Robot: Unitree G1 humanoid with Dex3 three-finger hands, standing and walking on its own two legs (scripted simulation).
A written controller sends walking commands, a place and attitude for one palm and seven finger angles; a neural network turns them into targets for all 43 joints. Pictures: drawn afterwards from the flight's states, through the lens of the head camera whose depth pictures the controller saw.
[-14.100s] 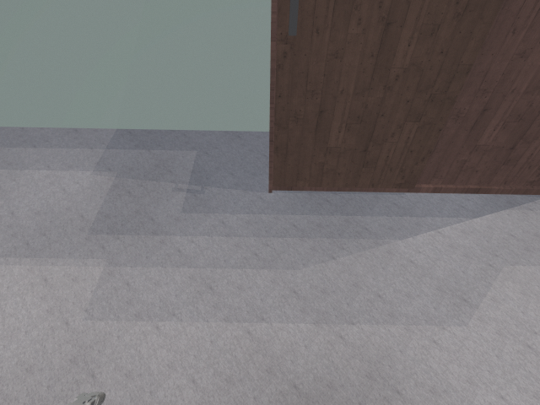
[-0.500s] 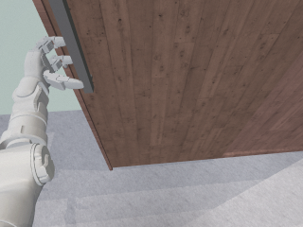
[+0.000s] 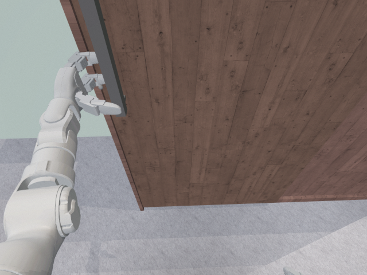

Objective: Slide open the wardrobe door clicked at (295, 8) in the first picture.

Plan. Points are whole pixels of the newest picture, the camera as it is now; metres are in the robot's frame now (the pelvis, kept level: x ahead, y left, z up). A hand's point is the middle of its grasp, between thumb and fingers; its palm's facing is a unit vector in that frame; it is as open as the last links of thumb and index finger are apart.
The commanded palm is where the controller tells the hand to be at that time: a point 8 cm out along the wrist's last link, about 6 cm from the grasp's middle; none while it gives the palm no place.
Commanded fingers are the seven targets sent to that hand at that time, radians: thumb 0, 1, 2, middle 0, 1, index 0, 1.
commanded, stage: slide the fingers in behind the handle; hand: left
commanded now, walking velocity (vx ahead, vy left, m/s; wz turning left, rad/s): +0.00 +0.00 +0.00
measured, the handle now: (108, 56) +0.52 +0.16 +0.21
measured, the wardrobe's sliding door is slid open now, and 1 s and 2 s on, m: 0.00 0.00 0.00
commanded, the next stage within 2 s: grip the handle and tug to test in 1.06 s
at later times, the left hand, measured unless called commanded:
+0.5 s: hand (115, 87) +0.46 +0.15 +0.17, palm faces +0.02 -1.00 +0.00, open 14.0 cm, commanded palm +0.44 +0.20 +0.17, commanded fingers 0.00 -0.50 0.30 -0.30 -1.20 -0.30 -1.20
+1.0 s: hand (118, 87) +0.46 +0.14 +0.17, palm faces +0.04 -1.00 -0.02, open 14.1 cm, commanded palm +0.44 +0.19 +0.17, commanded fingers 0.00 -0.50 0.30 -0.30 -1.20 -0.30 -1.20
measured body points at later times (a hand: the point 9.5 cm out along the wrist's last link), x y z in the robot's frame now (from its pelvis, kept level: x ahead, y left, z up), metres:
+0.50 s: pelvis +0.00 +0.00 +0.00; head +0.02 -0.01 +0.45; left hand +0.46 +0.20 +0.18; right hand +0.06 -0.26 -0.12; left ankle -0.03 +0.12 -0.73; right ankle +0.03 -0.14 -0.73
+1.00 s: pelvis -0.01 -0.01 +0.00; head +0.02 -0.02 +0.45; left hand +0.45 +0.19 +0.18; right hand +0.05 -0.26 -0.12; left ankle -0.03 +0.12 -0.73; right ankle +0.03 -0.14 -0.73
